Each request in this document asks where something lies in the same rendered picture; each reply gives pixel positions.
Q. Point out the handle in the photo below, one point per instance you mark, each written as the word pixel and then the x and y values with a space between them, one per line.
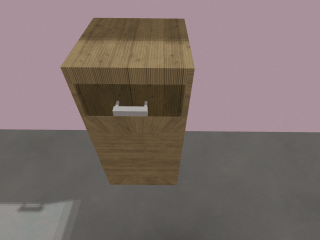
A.
pixel 135 111

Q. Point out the drawer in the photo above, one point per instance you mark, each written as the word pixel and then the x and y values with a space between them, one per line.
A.
pixel 163 100

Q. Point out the cabinet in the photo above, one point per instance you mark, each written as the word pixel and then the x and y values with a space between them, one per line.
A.
pixel 134 150

